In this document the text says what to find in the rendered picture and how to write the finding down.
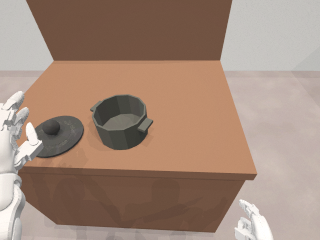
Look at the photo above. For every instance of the left robot forearm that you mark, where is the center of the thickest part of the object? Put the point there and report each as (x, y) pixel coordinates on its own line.
(12, 202)

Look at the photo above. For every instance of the pot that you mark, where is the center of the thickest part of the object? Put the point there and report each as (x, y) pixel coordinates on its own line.
(121, 121)

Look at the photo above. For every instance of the robot left hand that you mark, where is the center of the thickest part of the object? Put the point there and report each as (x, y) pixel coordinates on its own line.
(11, 130)

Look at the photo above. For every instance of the knob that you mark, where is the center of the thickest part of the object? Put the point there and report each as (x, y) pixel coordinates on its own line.
(51, 127)

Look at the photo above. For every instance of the robot right hand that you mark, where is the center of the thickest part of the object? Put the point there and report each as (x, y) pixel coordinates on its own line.
(257, 229)

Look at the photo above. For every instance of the lid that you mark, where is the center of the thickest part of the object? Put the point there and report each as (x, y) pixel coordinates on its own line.
(70, 133)

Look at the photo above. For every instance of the table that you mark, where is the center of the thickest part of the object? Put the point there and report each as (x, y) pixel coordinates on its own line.
(186, 173)

